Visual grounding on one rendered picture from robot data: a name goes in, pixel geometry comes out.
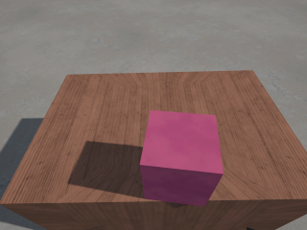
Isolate carton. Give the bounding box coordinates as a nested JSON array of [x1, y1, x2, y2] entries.
[[139, 110, 224, 207]]

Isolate pedestal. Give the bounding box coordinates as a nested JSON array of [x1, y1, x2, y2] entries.
[[0, 70, 307, 230]]

